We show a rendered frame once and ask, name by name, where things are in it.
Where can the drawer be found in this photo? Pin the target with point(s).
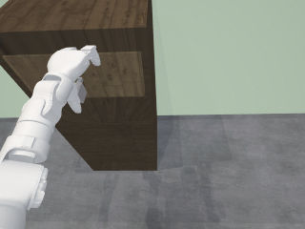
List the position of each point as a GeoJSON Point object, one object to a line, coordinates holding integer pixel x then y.
{"type": "Point", "coordinates": [119, 74]}

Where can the robot left upper arm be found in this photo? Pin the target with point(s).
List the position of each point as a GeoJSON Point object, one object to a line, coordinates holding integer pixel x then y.
{"type": "Point", "coordinates": [22, 186]}

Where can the robot left hand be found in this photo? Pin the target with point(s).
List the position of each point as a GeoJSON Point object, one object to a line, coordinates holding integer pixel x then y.
{"type": "Point", "coordinates": [72, 63]}

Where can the handle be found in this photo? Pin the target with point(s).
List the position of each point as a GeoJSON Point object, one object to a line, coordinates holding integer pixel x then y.
{"type": "Point", "coordinates": [81, 91]}

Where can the cabinet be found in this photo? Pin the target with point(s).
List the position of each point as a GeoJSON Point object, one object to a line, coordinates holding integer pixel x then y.
{"type": "Point", "coordinates": [112, 133]}

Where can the left robot forearm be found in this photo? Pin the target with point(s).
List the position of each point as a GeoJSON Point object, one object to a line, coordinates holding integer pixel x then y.
{"type": "Point", "coordinates": [31, 137]}

